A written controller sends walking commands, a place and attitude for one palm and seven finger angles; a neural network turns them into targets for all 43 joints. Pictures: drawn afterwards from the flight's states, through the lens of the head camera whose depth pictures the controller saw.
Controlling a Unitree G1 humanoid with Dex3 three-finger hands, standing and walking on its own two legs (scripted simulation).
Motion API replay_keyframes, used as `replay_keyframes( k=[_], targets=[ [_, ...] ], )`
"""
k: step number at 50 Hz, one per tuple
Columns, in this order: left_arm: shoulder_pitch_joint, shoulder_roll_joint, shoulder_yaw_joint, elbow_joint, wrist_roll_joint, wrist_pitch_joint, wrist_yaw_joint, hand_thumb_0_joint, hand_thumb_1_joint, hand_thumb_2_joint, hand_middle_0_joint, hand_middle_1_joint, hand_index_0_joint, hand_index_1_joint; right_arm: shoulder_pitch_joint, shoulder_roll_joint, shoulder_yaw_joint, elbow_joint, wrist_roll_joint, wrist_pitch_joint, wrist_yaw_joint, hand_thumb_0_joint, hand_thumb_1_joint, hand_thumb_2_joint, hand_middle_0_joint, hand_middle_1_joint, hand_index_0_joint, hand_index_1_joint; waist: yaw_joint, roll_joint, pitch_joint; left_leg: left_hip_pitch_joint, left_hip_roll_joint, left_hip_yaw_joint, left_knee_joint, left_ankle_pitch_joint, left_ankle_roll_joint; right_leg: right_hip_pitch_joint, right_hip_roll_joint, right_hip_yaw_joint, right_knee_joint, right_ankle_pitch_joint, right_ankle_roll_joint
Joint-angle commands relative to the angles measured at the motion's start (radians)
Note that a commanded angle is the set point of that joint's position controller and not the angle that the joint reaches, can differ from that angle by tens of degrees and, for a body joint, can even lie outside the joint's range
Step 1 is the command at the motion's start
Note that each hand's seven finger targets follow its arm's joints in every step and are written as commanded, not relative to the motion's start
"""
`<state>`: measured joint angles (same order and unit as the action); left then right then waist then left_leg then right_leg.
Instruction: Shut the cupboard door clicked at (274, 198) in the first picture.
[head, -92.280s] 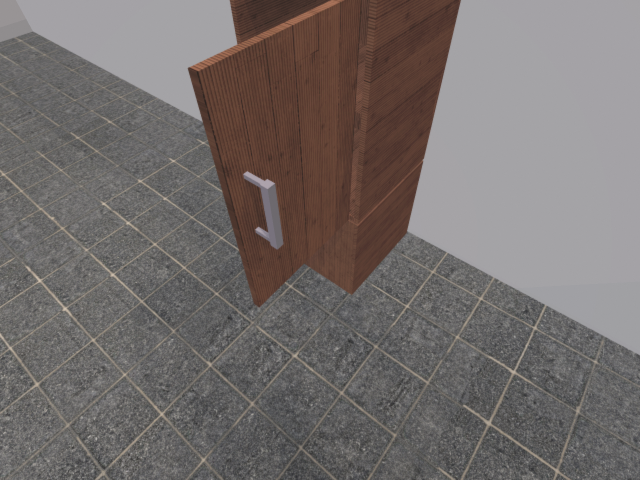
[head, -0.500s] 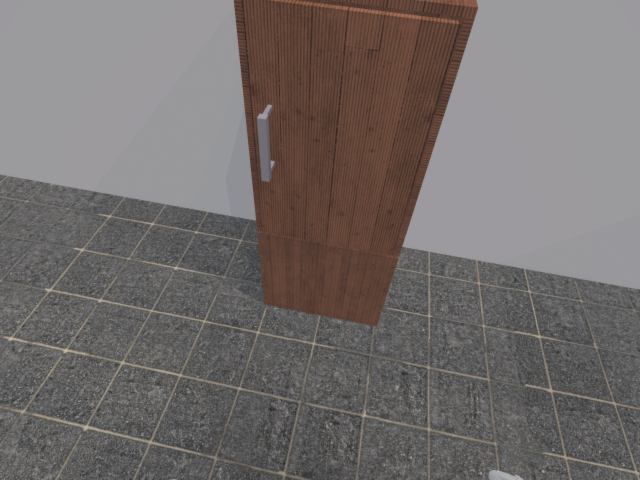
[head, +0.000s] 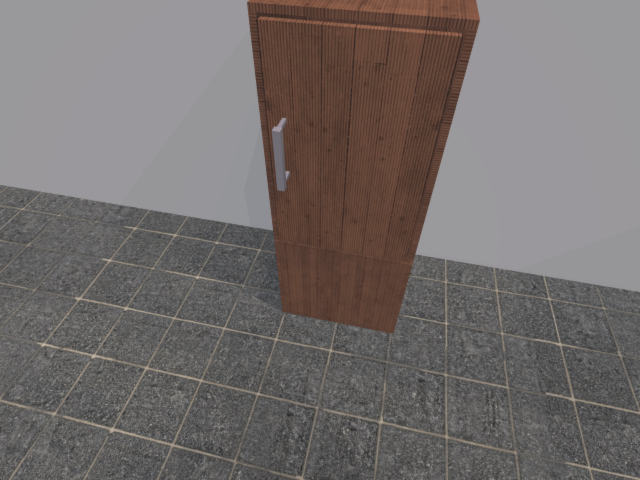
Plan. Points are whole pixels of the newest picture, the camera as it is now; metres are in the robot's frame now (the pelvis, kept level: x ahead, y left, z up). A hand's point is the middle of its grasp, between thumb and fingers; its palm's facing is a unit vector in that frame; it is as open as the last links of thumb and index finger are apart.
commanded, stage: let the arm hang, fingers relaxed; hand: left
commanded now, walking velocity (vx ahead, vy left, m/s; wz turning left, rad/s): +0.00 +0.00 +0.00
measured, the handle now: (282, 155) +0.79 +0.13 -0.03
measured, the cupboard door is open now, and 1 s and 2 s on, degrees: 0 0 0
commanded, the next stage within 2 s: look to check the result in 0.34 s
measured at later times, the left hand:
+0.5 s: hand out of the picture -0.03 +0.13 -0.18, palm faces +0.03 -0.99 -0.14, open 7.4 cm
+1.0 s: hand out of the picture -0.01 +0.12 -0.18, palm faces +0.04 -0.99 -0.14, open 7.4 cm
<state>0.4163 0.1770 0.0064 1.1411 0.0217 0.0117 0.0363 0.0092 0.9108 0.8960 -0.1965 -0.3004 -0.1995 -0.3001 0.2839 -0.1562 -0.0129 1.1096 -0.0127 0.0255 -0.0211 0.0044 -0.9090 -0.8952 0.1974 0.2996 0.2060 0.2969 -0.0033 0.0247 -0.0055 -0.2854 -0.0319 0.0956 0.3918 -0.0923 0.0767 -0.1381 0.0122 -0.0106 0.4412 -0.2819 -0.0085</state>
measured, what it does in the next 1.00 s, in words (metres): stands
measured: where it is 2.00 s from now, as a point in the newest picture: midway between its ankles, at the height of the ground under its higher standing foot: outside the picture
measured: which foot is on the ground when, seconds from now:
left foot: down 0.00-1.00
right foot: down 0.00-1.00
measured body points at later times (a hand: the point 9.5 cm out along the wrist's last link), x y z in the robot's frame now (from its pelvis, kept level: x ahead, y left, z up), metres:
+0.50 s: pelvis +0.01 -0.02 +0.00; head +0.02 -0.01 +0.45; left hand -0.03 +0.18 -0.16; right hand -0.03 -0.22 -0.16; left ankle +0.08 +0.07 -0.74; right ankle -0.03 -0.12 -0.74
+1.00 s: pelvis +0.03 -0.03 +0.00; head +0.04 -0.02 +0.45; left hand -0.01 +0.17 -0.16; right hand +0.02 -0.24 -0.16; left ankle +0.08 +0.07 -0.74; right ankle -0.03 -0.12 -0.74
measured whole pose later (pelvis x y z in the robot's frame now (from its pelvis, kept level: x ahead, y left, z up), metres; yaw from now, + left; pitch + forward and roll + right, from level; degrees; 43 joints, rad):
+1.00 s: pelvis +0.03 -0.03 +0.00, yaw +0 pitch -1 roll +0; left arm 0.36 0.10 0.00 1.15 0.01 -0.02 0.05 0.01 0.91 0.90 -0.20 -0.30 -0.20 -0.30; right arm 0.28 -0.12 0.00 1.15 -0.01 0.00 -0.04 0.01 -0.91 -0.90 0.19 0.30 0.20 0.30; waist -0.01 -0.02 0.03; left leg -0.24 -0.01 0.08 0.39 -0.14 0.04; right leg -0.06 0.04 -0.02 0.38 -0.30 -0.04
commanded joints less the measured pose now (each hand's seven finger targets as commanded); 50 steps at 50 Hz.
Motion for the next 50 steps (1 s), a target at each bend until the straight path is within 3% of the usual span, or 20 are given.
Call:
replay_keyframes(
  k=[1,12,16,19,23,46,50],
  targets=[
    [0.076,0.067,0.011,-0.021,0.001,-0.008,0.005,0.000,0.900,0.900,-0.200,-0.300,-0.200,-0.300,0.054,-0.119,-0.021,-0.019,-0.004,-0.008,-0.009,0.000,-0.900,-0.900,0.200,0.300,0.200,0.300,-0.001,-0.032,0.134,0.065,0.150,-0.212,-0.145,-0.315,-0.027,-0.214,-0.075,0.092,-0.125,-0.139,-0.046],
    [0.057,0.037,0.013,-0.020,-0.001,-0.015,0.006,0.000,0.900,0.900,-0.200,-0.300,-0.200,-0.300,0.079,-0.070,-0.014,-0.012,-0.007,-0.012,-0.011,0.000,-0.900,-0.900,0.200,0.300,0.200,0.300,-0.005,-0.007,0.126,0.065,0.129,-0.181,-0.118,-0.249,-0.038,-0.200,-0.088,0.102,-0.151,-0.119,-0.046],
    [0.056,0.026,0.011,-0.017,-0.004,-0.021,0.007,0.000,0.900,0.900,-0.200,-0.300,-0.200,-0.300,0.087,-0.060,-0.011,-0.008,-0.005,-0.015,-0.014,0.000,-0.900,-0.900,0.200,0.300,0.200,0.300,-0.006,-0.020,0.115,0.095,0.126,-0.170,-0.092,-0.180,-0.039,-0.197,-0.091,0.107,-0.156,-0.082,-0.051],
    [0.047,0.018,0.012,-0.014,-0.006,-0.022,0.008,0.000,0.900,0.900,-0.200,-0.300,-0.200,-0.300,0.097,-0.050,-0.008,-0.003,-0.005,-0.020,-0.017,0.000,-0.900,-0.900,0.200,0.300,0.200,0.300,-0.008,0.002,0.104,0.090,0.128,-0.176,-0.095,-0.160,-0.038,-0.161,-0.090,0.104,-0.146,-0.033,-0.051],
    [0.051,0.011,0.010,-0.004,-0.008,-0.024,0.009,0.000,0.900,0.900,-0.200,-0.300,-0.200,-0.300,0.102,-0.043,-0.006,0.005,-0.004,-0.019,-0.018,0.000,-0.900,-0.900,0.200,0.300,0.200,0.300,-0.008,-0.018,0.102,0.102,0.127,-0.165,-0.076,-0.120,-0.039,-0.150,-0.097,0.103,-0.154,-0.017,-0.053],
    [0.062,0.011,0.005,0.007,-0.010,-0.031,0.016,0.000,0.900,0.900,-0.200,-0.300,-0.200,-0.300,0.070,-0.047,0.003,0.019,0.001,-0.025,-0.022,0.000,-0.900,-0.900,0.200,0.300,0.200,0.300,-0.001,-0.043,0.104,0.155,0.135,-0.144,-0.042,0.028,-0.034,-0.095,-0.105,0.100,-0.166,0.118,-0.042],
    [0.053,0.008,0.005,0.007,-0.011,-0.031,0.016,0.000,0.900,0.900,-0.200,-0.300,-0.200,-0.300,0.067,-0.048,0.006,0.021,-0.001,-0.029,-0.024,0.000,-0.900,-0.900,0.200,0.300,0.200,0.300,-0.003,-0.018,0.099,0.156,0.134,-0.147,-0.044,0.052,-0.034,-0.074,-0.106,0.102,-0.165,0.141,-0.043]
  ],
)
